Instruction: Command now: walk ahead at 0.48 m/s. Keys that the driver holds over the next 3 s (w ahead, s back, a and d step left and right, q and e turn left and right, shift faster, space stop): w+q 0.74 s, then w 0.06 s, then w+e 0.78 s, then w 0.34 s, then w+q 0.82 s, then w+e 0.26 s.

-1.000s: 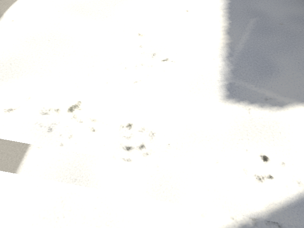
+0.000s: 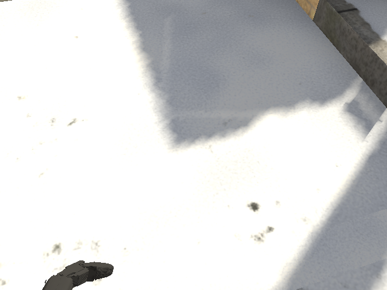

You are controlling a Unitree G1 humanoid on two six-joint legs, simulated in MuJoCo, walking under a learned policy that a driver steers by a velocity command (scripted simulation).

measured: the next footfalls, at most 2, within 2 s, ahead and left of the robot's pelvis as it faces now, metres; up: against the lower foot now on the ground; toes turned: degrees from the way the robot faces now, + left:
left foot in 0.52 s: +0.41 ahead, +0.12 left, +0.00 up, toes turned +19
right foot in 1.06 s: +0.77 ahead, +0.10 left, +0.00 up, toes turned +21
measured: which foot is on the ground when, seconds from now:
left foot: down 0.00-0.00, up 0.02-0.50, down 0.52-1.00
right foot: down 0.00-0.50, up 0.52-1.00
